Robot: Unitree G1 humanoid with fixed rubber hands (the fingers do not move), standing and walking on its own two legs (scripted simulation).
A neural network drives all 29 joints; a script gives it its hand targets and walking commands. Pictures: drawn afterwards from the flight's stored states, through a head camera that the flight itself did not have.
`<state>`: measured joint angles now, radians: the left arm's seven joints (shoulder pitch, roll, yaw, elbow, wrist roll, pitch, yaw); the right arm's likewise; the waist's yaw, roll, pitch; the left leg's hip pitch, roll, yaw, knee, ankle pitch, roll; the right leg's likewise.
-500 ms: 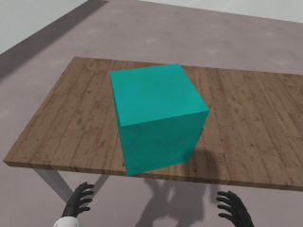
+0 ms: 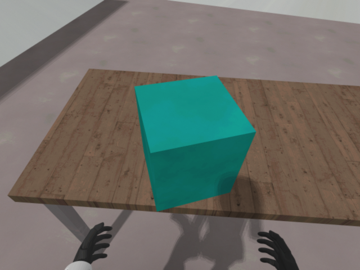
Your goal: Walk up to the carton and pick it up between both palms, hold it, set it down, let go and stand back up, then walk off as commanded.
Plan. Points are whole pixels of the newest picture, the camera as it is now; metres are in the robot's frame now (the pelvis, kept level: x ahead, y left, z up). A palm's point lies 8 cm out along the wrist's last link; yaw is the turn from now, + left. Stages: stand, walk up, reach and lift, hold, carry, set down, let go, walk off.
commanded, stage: let go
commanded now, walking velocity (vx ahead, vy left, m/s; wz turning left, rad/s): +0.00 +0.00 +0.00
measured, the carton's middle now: (186, 144) +0.40 +0.01 +0.05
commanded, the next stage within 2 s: stand in 0.40 s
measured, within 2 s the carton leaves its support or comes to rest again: neither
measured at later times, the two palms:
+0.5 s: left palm (77, 264) +0.15 +0.24 -0.09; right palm out of the picture +0.15 -0.22 -0.09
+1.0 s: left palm out of the picture +0.07 +0.31 -0.13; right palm out of the picture +0.11 -0.26 -0.10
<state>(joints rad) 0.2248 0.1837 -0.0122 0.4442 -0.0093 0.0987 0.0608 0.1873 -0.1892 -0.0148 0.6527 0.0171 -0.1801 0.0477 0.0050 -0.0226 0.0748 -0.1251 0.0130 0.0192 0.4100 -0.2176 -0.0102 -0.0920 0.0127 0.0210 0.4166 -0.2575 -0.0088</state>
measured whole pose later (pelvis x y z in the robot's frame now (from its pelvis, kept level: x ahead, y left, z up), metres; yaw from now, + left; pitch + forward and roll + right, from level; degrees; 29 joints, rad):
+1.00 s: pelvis +0.01 +0.03 +0.00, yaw +0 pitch -4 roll -1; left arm 0.19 0.32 0.03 1.01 0.02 -0.02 0.00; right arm 0.15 -0.33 -0.03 0.98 -0.02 -0.02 0.00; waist 0.02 -0.01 0.05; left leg -0.14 0.00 0.02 0.47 -0.27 0.03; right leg -0.07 -0.01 0.03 0.40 -0.27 0.03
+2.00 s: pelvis -0.09 -0.05 -0.04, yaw +4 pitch -5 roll +2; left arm 0.14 0.35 0.07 0.77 0.03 0.04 0.05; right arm 0.14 -0.42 -0.08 0.83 -0.01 0.09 -0.04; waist 0.00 0.11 0.26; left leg -0.41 -0.18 -0.23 1.26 -0.54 -0.01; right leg -0.29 0.09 -0.04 0.83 -0.45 -0.12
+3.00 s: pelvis -0.38 -0.01 -0.05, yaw +0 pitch -7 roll -5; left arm 0.13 0.40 0.10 0.84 0.01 0.02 0.03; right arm 0.14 -0.41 -0.10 0.74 -0.02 0.07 0.00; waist -0.06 0.13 0.27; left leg -0.51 0.06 -0.03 0.93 -0.32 0.03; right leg -0.22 0.09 0.05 0.83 -0.51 0.01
